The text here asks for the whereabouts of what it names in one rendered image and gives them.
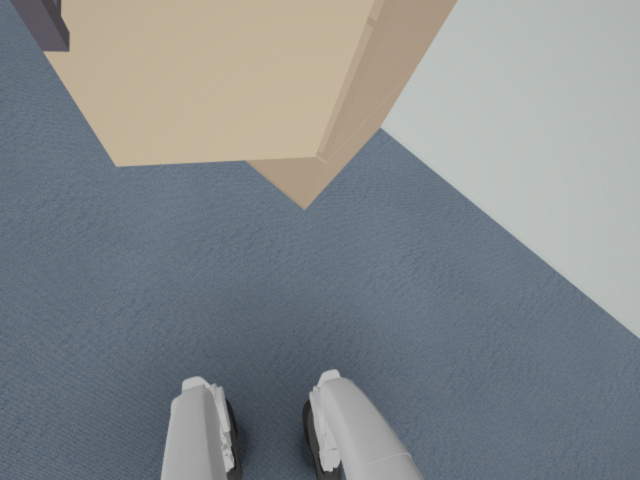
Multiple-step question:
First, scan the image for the right robot thigh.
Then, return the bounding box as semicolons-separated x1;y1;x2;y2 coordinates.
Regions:
309;377;424;480

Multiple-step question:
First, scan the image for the cupboard door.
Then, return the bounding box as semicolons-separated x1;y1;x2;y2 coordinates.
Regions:
43;0;374;167

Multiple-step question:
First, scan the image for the right robot foot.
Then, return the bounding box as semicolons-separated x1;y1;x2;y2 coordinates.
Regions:
302;399;342;480

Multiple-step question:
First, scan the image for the handle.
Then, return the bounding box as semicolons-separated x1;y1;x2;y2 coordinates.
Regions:
10;0;70;52

